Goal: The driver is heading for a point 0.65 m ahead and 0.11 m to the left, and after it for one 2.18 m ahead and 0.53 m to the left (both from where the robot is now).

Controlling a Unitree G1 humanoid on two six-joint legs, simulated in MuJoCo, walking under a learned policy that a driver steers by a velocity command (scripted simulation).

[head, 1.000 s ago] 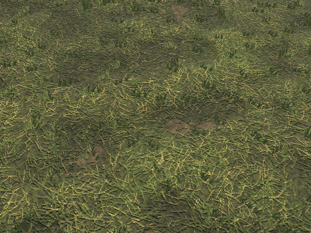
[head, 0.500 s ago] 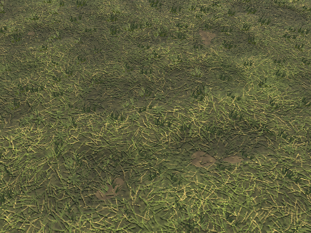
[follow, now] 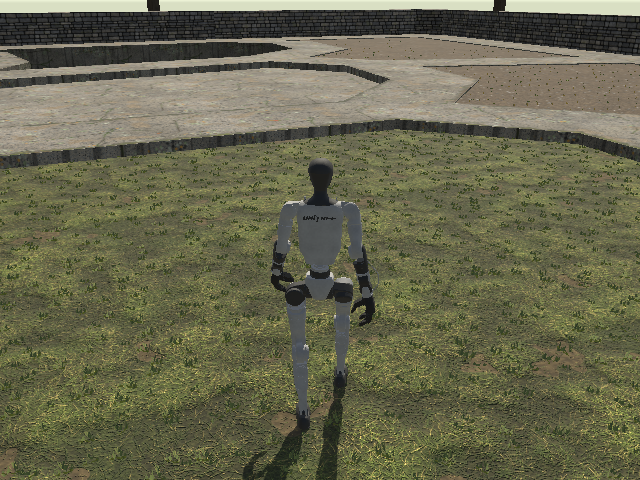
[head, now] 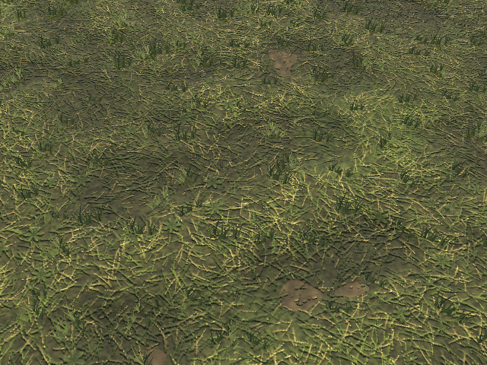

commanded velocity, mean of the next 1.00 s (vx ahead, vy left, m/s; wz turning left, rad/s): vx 0.50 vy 0.00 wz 0.36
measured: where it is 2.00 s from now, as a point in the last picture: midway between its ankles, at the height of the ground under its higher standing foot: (159, 195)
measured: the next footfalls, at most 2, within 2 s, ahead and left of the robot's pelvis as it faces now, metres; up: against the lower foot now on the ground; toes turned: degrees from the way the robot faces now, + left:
right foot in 0.08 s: +0.23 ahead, -0.10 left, +0.00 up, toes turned -4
left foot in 0.66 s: +0.49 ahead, +0.09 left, +0.00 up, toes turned +18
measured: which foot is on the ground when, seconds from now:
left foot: down 0.00-0.10, up 0.12-0.64, down 0.66-1.00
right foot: up 0.00-0.06, down 0.08-0.68, up 0.70-1.00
